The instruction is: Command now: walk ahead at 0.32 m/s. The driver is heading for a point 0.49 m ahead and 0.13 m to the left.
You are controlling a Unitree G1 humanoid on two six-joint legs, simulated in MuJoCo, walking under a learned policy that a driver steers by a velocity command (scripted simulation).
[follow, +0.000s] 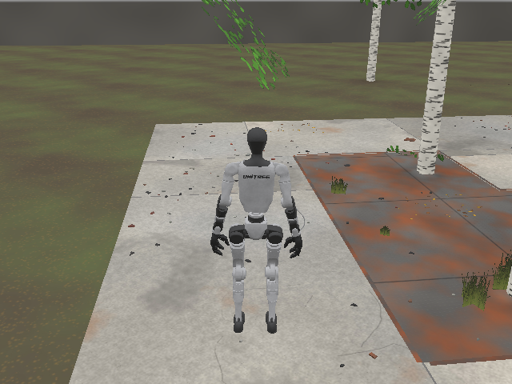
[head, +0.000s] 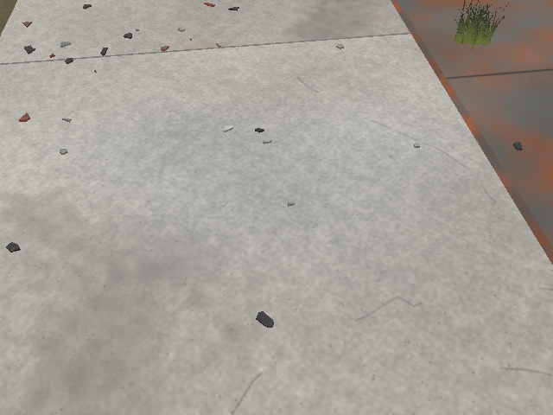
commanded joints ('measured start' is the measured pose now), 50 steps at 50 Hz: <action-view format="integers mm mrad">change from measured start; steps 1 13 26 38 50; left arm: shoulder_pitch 59 222 23 -168 39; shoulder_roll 36 64 142 62 110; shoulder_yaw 10 25 45 38 39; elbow -36 -3 -186 -288 -205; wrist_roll -9 -6 -10 -5 -33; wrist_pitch -40 -92 -111 -20 -43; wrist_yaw -10 13 -9 -14 7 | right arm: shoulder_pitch -59 -292 -52 43 139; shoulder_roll -146 -32 -196 -109 -114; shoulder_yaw -36 -13 -74 -29 -25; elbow -50 -192 -159 -135 -87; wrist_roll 7 -9 16 15 13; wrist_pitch -13 -48 -40 -65 -28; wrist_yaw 5 59 32 8 -22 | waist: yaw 68 34 -61 -14 20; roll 106 -88 10 69 -68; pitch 157 162 -20 24 -193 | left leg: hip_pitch -226 -585 269 37 -149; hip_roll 213 47 337 93 -55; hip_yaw -296 78 -567 -65 -83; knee -250 487 -243 -166 627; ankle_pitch -410 113 -10 1007 -327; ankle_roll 128 3 332 56 -16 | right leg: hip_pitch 83 251 -521 -310 244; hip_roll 7 -211 -76 -70 -425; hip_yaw -39 45 44 -83 366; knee -126 -443 850 229 -169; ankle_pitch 15 614 104 393 1139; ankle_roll -26 -74 12 83 -279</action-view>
